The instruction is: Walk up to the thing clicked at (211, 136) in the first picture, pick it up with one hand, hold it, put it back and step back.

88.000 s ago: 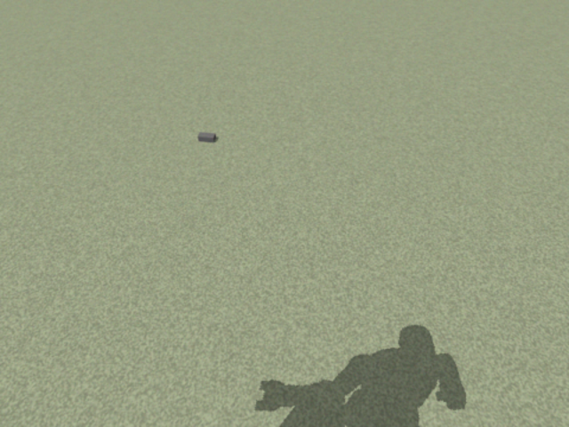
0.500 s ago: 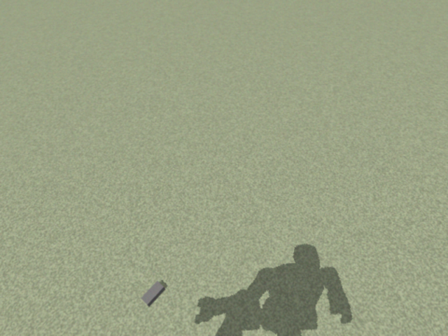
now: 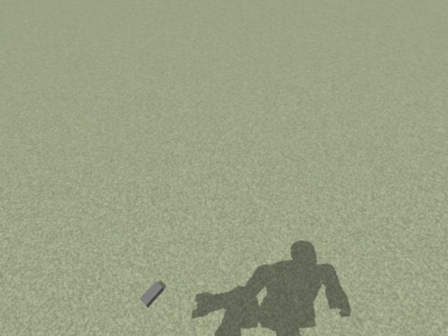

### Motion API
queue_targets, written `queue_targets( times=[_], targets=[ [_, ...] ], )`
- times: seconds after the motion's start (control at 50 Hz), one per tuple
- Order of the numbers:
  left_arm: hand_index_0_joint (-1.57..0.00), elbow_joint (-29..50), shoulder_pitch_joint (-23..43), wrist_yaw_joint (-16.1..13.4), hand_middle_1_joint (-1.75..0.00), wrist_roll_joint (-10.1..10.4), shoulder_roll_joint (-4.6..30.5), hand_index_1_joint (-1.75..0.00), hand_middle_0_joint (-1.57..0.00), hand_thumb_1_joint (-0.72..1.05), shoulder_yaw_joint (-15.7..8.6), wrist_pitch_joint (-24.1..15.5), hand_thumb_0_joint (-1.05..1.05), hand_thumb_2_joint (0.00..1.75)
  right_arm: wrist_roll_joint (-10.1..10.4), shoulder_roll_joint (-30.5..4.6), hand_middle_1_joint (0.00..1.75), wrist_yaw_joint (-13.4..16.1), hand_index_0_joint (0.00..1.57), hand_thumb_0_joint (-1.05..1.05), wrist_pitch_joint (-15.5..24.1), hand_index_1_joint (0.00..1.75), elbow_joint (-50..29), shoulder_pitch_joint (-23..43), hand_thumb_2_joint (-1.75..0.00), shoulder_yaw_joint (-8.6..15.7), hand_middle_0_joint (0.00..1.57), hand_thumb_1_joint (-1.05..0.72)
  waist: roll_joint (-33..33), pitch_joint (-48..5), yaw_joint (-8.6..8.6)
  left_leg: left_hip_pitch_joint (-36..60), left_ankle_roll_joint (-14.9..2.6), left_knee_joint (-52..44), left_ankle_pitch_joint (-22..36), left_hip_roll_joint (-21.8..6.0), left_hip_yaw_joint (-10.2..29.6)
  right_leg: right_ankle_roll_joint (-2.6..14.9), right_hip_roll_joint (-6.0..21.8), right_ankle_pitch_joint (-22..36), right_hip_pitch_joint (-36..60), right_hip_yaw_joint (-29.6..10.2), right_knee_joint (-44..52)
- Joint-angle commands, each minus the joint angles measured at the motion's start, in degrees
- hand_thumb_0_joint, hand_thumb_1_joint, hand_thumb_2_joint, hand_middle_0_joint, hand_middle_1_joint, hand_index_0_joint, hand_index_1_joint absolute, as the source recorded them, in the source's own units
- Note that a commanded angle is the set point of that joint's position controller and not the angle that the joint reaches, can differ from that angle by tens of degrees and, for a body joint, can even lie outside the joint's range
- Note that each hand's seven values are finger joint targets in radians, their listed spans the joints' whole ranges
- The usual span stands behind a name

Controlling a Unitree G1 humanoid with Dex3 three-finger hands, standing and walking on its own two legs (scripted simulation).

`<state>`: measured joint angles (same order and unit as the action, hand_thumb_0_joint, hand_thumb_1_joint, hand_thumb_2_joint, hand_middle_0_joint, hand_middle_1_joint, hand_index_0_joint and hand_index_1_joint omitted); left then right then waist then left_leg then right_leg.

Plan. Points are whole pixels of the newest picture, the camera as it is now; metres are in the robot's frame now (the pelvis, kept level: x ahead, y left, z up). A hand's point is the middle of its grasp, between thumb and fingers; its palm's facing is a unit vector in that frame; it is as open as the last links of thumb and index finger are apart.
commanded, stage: stand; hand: left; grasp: from above
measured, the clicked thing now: (152, 294) +0.38 +0.35 -0.76
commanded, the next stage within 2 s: step back in 0.52 s
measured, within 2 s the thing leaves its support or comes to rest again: neither
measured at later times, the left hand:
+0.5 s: hand out of the picture +0.08 +0.25 -0.16, palm faces +0.00 -0.94 -0.33, open 7.4 cm
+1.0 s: hand out of the picture +0.04 +0.27 -0.17, palm faces +0.00 -0.92 -0.39, open 7.4 cm
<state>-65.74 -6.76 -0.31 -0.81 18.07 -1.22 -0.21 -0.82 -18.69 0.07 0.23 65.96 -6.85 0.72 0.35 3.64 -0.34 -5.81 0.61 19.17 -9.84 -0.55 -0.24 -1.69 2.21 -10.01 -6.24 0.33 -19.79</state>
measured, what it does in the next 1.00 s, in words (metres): lifts its right foot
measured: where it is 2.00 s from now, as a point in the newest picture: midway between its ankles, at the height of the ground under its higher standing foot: outside the picture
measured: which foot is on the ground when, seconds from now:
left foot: down 0.00-1.00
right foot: down 0.00-0.82, up 0.84-1.00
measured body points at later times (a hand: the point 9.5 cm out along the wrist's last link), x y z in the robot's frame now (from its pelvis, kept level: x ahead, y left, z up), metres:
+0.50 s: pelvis +0.01 +0.00 +0.00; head +0.01 +0.00 +0.45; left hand +0.08 +0.29 -0.13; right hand +0.08 -0.30 -0.14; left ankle +0.01 +0.13 -0.75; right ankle +0.01 -0.14 -0.75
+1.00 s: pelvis -0.07 +0.00 -0.03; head +0.00 +0.00 +0.42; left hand +0.04 +0.32 -0.15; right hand +0.04 -0.32 -0.15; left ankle +0.01 +0.12 -0.75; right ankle -0.10 -0.12 -0.70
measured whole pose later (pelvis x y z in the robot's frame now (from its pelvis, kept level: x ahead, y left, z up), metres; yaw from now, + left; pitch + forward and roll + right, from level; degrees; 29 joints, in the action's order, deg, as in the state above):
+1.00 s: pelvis -0.07 +0.00 -0.03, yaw +0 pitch -1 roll -1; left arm -53.6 -4.1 -0.2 0.1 22.6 -4.4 2.9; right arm -1.4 -21.8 -0.7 -2.7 53.8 -4.5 2.6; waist 0.2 10.0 -0.2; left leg -23.7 -1.0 36.3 -11.9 -1.8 0.3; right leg 1.7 -3.6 -30.1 -23.4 -3.6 -59.3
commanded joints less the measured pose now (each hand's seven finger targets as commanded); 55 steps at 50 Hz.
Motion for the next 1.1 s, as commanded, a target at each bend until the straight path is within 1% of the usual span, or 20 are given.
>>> queue_targets(
  times=[0.0,0.02,0.14,0.38,0.48,0.5,0.56,0.7,0.76,0.78,0.8,0.82,0.84,0.86,0.92,0.98,1.02,1.04,1.06,1.08],
  targets=[
    [-0.20,3.39,2.22,-0.66,-0.30,0.02,11.81,-0.30,-0.20,0.90,-1.87,-1.20,0.00,0.90,-0.20,-11.48,0.30,0.86,0.20,0.00,1.31,0.30,-3.05,1.75,-0.90,1.86,0.20,-0.90,-0.06,-2.73,0.32,-1.39,-1.31,-4.46,2.07,-6.28,5.25,2.12,4.96,2.52,-0.41,-4.31,3.94],
    [-0.20,3.35,2.12,-0.61,-0.30,0.02,11.98,-0.30,-0.20,0.90,-1.91,-1.12,0.00,0.90,-0.23,-11.72,0.30,0.81,0.20,0.00,1.24,0.30,-3.03,1.80,-0.90,1.84,0.20,-0.90,0.38,-1.83,0.30,-2.67,-1.32,-5.00,-0.05,-6.21,5.36,2.08,4.79,1.78,-0.47,-4.15,3.97],
    [-0.20,3.83,1.92,-0.60,-0.30,0.04,12.16,-0.30,-0.20,0.90,-1.80,-1.37,0.00,0.90,-0.14,-12.25,0.30,0.75,0.20,0.00,1.50,0.30,-3.30,2.32,-0.90,1.96,0.20,-0.90,0.38,-4.99,-0.01,-0.53,-1.56,-3.67,6.16,-6.71,5.22,2.28,5.46,6.55,1.53,-4.27,3.14],
    [-0.20,4.00,2.41,-0.59,-0.30,0.08,12.76,-0.30,-0.20,0.90,-1.83,-1.43,0.00,0.90,-0.12,-12.58,0.30,0.76,0.20,0.00,1.44,0.30,-3.58,2.67,-0.90,1.87,0.20,-0.90,-0.29,-5.03,0.25,0.16,-1.64,-3.29,7.24,-6.80,4.93,2.33,5.60,7.97,1.44,-4.27,3.30],
    [-0.20,3.89,2.24,-0.47,-0.30,0.16,12.68,-0.30,-0.20,0.90,-1.60,-1.37,0.00,0.90,-0.08,-12.56,0.30,0.58,0.20,0.00,1.27,0.30,-3.31,2.36,-0.90,1.91,0.20,-0.90,-0.42,-3.36,0.26,-0.58,-1.36,-4.19,3.35,-6.54,5.31,2.32,5.28,3.18,-0.11,-4.26,4.34],
    [-0.20,4.89,2.47,-0.75,-0.30,1.13,17.34,-0.30,-0.20,0.90,-4.17,-0.79,0.00,0.90,0.74,-16.21,0.30,0.20,0.20,0.00,0.28,0.30,-4.80,4.63,-0.90,3.14,0.20,-0.90,-1.52,2.89,0.45,-4.81,-2.71,1.92,12.71,-5.78,6.29,3.07,4.66,13.08,-5.52,-4.97,-0.48],
    [-0.20,7.00,1.41,-1.12,-0.30,1.22,16.25,-0.30,-0.20,0.90,-4.48,-0.50,0.00,0.90,1.59,-15.22,0.30,-0.01,0.20,0.00,-0.36,0.30,-6.55,2.74,-0.90,3.44,0.20,-0.90,-0.91,-3.29,1.21,-4.15,-3.83,5.62,16.16,-5.82,5.50,4.53,4.72,16.33,-2.62,-3.95,-3.92],
    [-0.20,12.24,3.68,-0.85,-0.30,0.45,16.99,-0.30,-0.20,0.90,-5.07,0.92,0.00,0.90,1.27,-15.01,0.30,-0.29,0.20,0.00,-1.92,0.30,-10.23,1.59,-0.90,4.59,0.20,-0.90,-2.64,-9.53,1.38,-5.42,-4.82,15.94,6.59,-2.75,4.70,9.70,8.51,11.84,-7.26,-8.02,-7.31],
    [-0.20,14.12,4.73,-0.71,-0.30,0.21,17.15,-0.30,-0.20,0.90,-5.23,1.65,0.00,0.90,1.02,-16.21,0.30,-0.45,0.20,0.00,-2.06,0.30,-11.45,0.36,-0.90,5.24,0.20,-0.90,-2.19,-9.52,1.95,-6.58,-7.47,15.01,6.07,-5.03,7.88,9.21,6.32,4.92,-10.64,-6.85,-13.26],
    [-0.20,14.38,5.13,-0.65,-0.30,0.30,16.38,-0.30,-0.20,0.90,-5.06,1.94,0.00,0.90,0.85,-17.16,0.30,-0.55,0.20,0.00,-2.02,0.30,-11.79,0.36,-0.90,5.58,0.20,-0.90,0.41,-7.99,2.30,-8.12,-9.26,10.58,6.93,-7.78,11.38,7.43,2.83,-0.85,-12.37,-4.53,-17.43],
    [-0.20,14.65,4.73,-0.60,-0.30,0.24,14.76,-0.30,-0.20,0.90,-4.61,2.12,0.00,0.90,0.51,-19.39,0.30,-0.63,0.20,0.00,-1.84,0.30,-12.47,0.84,-0.90,6.11,0.20,-0.90,6.49,-7.25,2.62,-9.76,-12.12,3.87,10.16,-13.05,17.31,4.86,-2.89,-8.22,-12.83,-0.83,-25.16],
    [-0.20,14.17,2.75,-0.71,-0.30,0.22,14.03,-0.30,-0.20,0.90,-4.98,2.55,0.00,0.90,0.03,-21.55,0.30,-0.54,0.20,0.00,-1.58,0.30,-13.33,2.08,-0.90,6.55,0.20,-0.90,12.53,-7.23,2.43,-12.38,-16.13,-1.08,10.75,-19.11,24.97,3.96,-7.15,-22.30,-13.37,-1.40,-37.05],
    [-0.20,14.26,1.74,-0.79,-0.30,0.02,14.26,-0.30,-0.20,0.90,-5.30,2.91,0.00,0.90,-0.59,-21.93,0.30,-0.32,0.20,0.00,-1.30,0.30,-14.20,1.88,-0.90,6.61,0.20,-0.90,9.82,-7.04,2.25,-13.99,-17.81,-1.93,7.33,-20.36,27.77,3.94,-7.16,-25.22,-14.05,-6.31,-44.19],
    [-0.20,14.16,-0.43,-0.79,-0.30,0.13,14.19,-0.30,-0.20,0.90,-5.27,3.11,0.00,0.90,-0.92,-21.74,0.30,-0.03,0.20,0.00,-1.17,0.30,-15.44,3.53,-0.90,6.49,0.20,-0.90,9.24,-6.63,0.92,-13.97,-18.04,-0.97,5.11,-20.55,25.69,4.18,-6.14,-24.80,-15.73,-7.59,-46.31],
    [-0.20,13.59,-3.30,-0.56,-0.30,1.04,13.80,-0.30,-0.20,0.90,-5.48,2.75,0.00,0.90,-1.14,-18.03,0.30,0.66,0.20,0.00,-1.03,0.30,-17.49,6.23,-0.90,5.48,0.20,-0.90,8.28,-7.95,-1.54,-11.30,-15.25,6.73,14.70,-15.12,13.69,4.03,-4.89,-20.36,-16.03,-6.70,-45.65],
    [-0.20,14.81,-4.41,-0.56,-0.30,0.38,13.39,-0.30,-0.20,0.90,-5.75,1.71,0.00,0.90,-1.04,-17.38,0.30,1.07,0.20,0.00,-1.62,0.30,-17.66,3.56,-0.90,5.24,0.20,-0.90,9.06,-9.60,-0.71,-3.26,-13.84,11.55,17.08,-13.89,13.68,2.53,-1.82,-19.57,-14.54,-4.07,-25.50],
    [-0.20,13.90,-6.28,-0.86,-0.30,-0.20,12.07,-0.30,-0.20,0.90,-5.74,0.72,0.00,0.90,-0.26,-17.39,0.30,0.92,0.20,0.00,-2.60,0.30,-17.60,3.12,-0.90,5.10,0.20,-0.90,7.85,-9.23,-1.03,-3.36,-10.51,17.40,15.84,-9.55,9.59,1.49,-3.25,-7.03,-8.43,-0.82,-5.36],
    [-0.20,13.06,-7.44,-1.23,-0.30,-0.78,13.15,-0.30,-0.20,0.90,-6.10,0.34,0.00,0.90,0.49,-16.83,0.30,0.84,0.20,0.00,-2.99,0.30,-17.63,3.68,-0.90,4.73,0.20,-0.90,7.06,-8.54,-1.23,-8.07,-8.40,19.70,11.31,-8.07,8.58,1.03,-2.72,0.90,-3.39,-1.34,0.13],
    [-0.20,13.72,-6.36,-1.42,-0.30,-1.57,17.47,-0.30,-0.20,0.90,-6.79,-0.09,0.00,0.90,1.31,-14.58,0.30,0.73,0.20,0.00,-3.04,0.30,-17.78,2.67,-0.90,4.11,0.20,-0.90,-2.18,-6.52,0.28,-17.71,-4.83,24.62,0.29,-3.26,6.51,2.74,3.29,7.17,-0.40,-12.62,-1.28],
    [-0.20,15.06,-4.64,-1.25,-0.30,-1.52,21.71,-0.30,-0.20,0.90,-7.88,-0.11,0.00,0.90,1.18,-12.09,0.30,0.86,0.20,0.00,-2.99,0.30,-18.53,1.77,-0.90,3.16,0.20,-0.90,-13.90,-4.21,0.96,-29.40,-1.78,30.87,-20.09,4.85,3.71,7.28,12.23,7.94,0.98,-24.90,0.18]
  ],
)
